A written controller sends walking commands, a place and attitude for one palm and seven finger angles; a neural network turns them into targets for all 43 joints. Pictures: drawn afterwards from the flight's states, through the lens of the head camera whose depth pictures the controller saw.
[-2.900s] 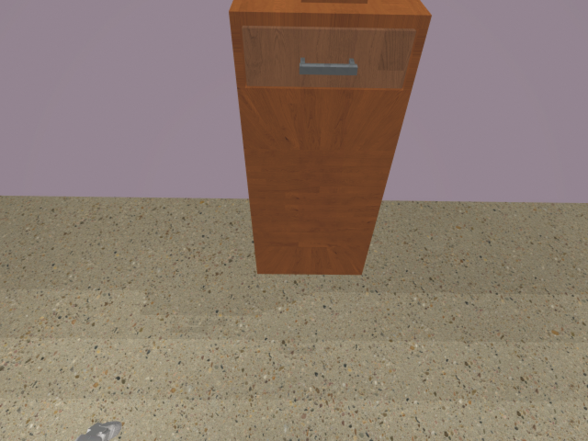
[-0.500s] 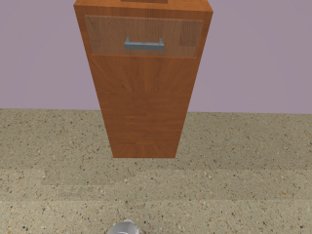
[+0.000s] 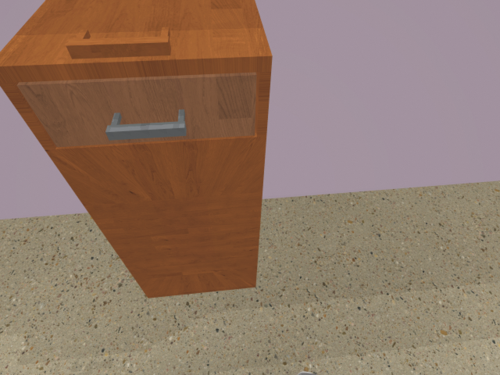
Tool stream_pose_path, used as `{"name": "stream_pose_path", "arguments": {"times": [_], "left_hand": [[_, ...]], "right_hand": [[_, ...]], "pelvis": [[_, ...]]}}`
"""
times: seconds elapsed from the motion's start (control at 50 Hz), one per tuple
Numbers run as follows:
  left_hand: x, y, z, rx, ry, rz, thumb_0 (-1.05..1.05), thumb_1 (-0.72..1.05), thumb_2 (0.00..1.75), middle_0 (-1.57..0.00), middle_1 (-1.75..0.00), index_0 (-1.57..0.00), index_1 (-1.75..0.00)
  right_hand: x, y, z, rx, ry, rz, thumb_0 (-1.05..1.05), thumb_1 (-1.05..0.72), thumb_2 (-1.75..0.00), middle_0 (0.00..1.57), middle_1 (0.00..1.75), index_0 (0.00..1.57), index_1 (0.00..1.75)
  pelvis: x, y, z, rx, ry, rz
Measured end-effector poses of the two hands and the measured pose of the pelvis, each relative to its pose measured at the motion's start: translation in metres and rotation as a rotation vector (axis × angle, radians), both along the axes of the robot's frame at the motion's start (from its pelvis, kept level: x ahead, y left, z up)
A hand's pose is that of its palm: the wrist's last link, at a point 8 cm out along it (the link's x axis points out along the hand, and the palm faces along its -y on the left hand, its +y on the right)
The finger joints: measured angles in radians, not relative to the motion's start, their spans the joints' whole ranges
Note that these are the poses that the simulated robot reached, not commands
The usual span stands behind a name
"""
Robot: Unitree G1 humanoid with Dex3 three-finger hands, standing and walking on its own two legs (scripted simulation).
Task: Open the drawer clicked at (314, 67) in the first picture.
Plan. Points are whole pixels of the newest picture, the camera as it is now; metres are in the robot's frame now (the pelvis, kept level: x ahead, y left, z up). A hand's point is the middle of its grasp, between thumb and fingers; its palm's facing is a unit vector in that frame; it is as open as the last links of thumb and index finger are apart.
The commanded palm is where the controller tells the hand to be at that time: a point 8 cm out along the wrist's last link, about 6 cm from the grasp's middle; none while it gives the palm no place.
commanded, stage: come to a stop and stand still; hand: left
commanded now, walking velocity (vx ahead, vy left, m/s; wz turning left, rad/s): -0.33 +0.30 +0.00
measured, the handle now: (148, 123) +0.50 +0.19 +0.13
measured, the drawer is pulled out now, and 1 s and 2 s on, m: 0.00 0.00 0.00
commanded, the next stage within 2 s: look again from close up in 1.44 s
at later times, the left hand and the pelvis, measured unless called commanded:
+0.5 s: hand out of the picture -0.01 +0.26 -0.18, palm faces +0.13 -0.97 -0.22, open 7.4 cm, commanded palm none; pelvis -0.06 +0.05 +0.00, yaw +2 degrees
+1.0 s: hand out of the picture -0.02 +0.19 -0.17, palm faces +0.01 -0.98 -0.21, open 7.2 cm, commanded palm none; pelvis -0.05 +0.01 +0.01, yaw +0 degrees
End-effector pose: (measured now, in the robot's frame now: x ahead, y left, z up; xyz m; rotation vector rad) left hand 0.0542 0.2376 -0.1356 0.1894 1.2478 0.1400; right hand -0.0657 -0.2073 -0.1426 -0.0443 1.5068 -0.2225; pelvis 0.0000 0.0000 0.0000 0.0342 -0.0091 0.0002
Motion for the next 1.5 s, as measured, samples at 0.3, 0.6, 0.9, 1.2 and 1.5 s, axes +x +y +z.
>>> {"name": "stream_pose_path", "arguments": {"times": [0.3,0.6,0.9,1.2,1.5], "left_hand": [[-0.004,0.004,0.015,0.062,-0.091,0.085,0.0,0.91,0.9,-0.21,-0.3,-0.2,-0.3],[-0.12,0.074,-0.002,-0.037,0.083,0.147,0.0,0.91,0.9,-0.2,-0.29,-0.2,-0.3],[-0.125,0.029,0.0,-0.067,0.248,0.058,0.0,0.91,0.9,-0.2,-0.29,-0.2,-0.3],[-0.052,-0.032,0.011,0.001,-0.047,0.089,-0.01,0.96,0.9,-0.2,-0.3,-0.2,-0.3],[-0.138,-0.054,0.006,-0.043,0.197,0.148,0.0,0.93,0.9,-0.2,-0.29,-0.2,-0.3]], "right_hand": [[0.107,-0.042,-0.002,-0.06,-0.194,0.152,0.01,-0.91,-0.9,0.2,0.29,0.2,0.3],[0.019,0.035,0.041,-0.118,-0.171,0.16,0.0,-0.91,-0.9,0.2,0.3,0.2,0.3],[-0.085,0.044,0.034,-0.059,0.1,-0.004,0.01,-0.91,-0.9,0.2,0.3,0.2,0.3],[-0.015,-0.018,-0.003,0.01,-0.031,0.074,0.01,-0.91,-0.9,0.2,0.3,0.2,0.3],[0.027,-0.045,0.01,-0.04,-0.085,0.148,0.01,-0.92,-0.9,0.2,0.29,0.2,0.3]], "pelvis": [[-0.027,0.002,0.0,-0.004,-0.009,0.054],[-0.06,0.058,0.019,-0.073,0.02,0.047],[-0.057,0.038,0.02,-0.046,0.027,0.007],[-0.047,-0.021,0.009,-0.049,-0.022,0.054],[-0.046,-0.03,0.016,-0.036,-0.017,0.044]]}}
